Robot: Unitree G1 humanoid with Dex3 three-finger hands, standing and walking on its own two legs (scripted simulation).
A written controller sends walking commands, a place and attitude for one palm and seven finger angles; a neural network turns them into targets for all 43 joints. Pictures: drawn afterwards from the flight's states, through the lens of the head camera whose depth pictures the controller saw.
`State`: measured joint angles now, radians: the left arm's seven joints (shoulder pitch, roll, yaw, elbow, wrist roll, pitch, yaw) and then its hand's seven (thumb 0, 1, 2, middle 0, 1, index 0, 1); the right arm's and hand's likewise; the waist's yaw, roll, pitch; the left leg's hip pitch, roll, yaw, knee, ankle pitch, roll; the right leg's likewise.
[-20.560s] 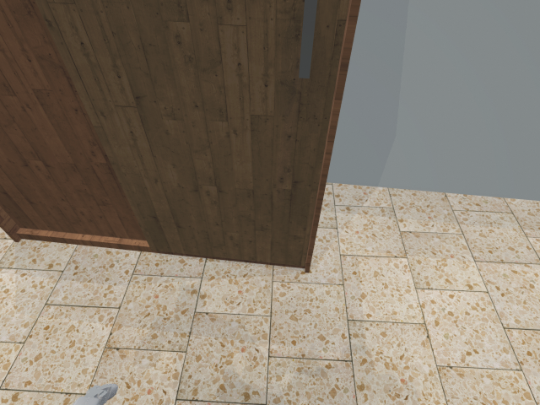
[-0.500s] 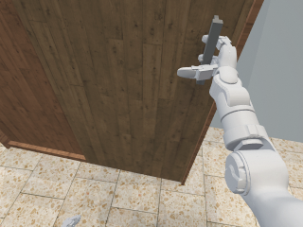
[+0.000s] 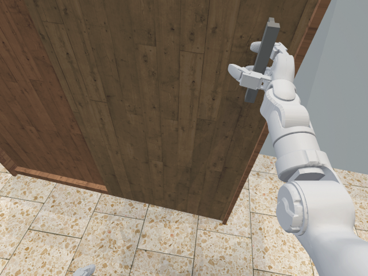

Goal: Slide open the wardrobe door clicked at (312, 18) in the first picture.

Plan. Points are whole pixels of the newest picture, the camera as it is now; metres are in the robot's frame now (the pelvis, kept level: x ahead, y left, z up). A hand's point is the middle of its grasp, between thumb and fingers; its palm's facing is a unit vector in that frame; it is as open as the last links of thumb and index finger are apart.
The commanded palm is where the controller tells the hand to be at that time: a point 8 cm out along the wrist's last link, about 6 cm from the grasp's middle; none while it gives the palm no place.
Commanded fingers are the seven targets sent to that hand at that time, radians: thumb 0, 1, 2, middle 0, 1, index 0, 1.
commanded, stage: grip the handle and tug to test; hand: right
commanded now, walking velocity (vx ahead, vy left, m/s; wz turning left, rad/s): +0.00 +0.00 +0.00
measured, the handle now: (259, 62) +0.54 -0.09 +0.22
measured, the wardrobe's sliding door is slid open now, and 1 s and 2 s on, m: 0.00 0.00 0.00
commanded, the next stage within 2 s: tug the door sideways, standing still in 0.96 s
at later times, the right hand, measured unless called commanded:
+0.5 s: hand (249, 70) +0.48 -0.07 +0.23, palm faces +0.13 +0.99 +0.00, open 5.7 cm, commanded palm +0.46 -0.10 +0.23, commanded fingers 0.00 -0.90 -0.90 0.45 1.40 0.45 1.40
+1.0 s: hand (249, 72) +0.48 -0.06 +0.23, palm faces +0.10 +0.99 +0.00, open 5.8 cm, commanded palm +0.44 -0.10 +0.23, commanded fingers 0.00 -0.90 -0.90 0.45 1.40 0.45 1.40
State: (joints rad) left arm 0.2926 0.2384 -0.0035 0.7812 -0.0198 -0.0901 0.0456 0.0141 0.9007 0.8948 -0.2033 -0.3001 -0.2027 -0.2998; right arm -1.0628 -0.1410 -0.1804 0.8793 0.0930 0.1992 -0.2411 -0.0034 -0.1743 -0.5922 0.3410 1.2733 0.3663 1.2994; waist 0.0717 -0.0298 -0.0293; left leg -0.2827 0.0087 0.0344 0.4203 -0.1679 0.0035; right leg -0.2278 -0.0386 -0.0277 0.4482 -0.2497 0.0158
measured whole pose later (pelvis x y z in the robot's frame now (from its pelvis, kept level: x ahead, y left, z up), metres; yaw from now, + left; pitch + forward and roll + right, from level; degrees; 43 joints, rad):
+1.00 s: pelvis +0.03 +0.00 +0.00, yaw +0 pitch +2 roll +0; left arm 0.27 0.23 0.01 0.76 -0.04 -0.07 0.04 0.02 0.90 0.89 -0.20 -0.30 -0.20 -0.30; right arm -0.91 -0.09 -0.12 0.61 0.11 0.29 -0.25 0.00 -0.74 -0.77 0.31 1.37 0.31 1.39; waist 0.03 -0.05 -0.04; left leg -0.23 0.00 0.03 0.40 -0.19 0.00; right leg -0.16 -0.04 -0.03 0.41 -0.27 0.02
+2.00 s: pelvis +0.01 -0.01 +0.00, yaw -3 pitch +3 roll +1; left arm 0.30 0.21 0.01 0.85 -0.01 -0.16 0.02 0.01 0.90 0.89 -0.20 -0.30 -0.20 -0.30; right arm -1.15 -0.06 -0.02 0.91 0.12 0.22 -0.37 -0.01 -0.75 -0.81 0.32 1.37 0.25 1.40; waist 0.03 -0.02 -0.03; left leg -0.31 0.04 0.07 0.48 -0.21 -0.01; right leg -0.28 -0.01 0.02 0.51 -0.28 0.01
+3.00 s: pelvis +0.09 +0.16 -0.02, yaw -15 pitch -1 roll +1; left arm 0.02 0.24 0.04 0.65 -0.06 -0.10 0.05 0.01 0.90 0.89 -0.20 -0.30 -0.20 -0.30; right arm -0.84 -0.16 0.01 0.26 0.08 0.03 -0.14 -0.06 -0.74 -0.86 0.46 1.40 0.14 1.37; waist -0.10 -0.07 0.22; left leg -0.36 0.06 0.08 0.73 -0.28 -0.03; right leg -0.27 -0.12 -0.01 0.66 -0.34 0.05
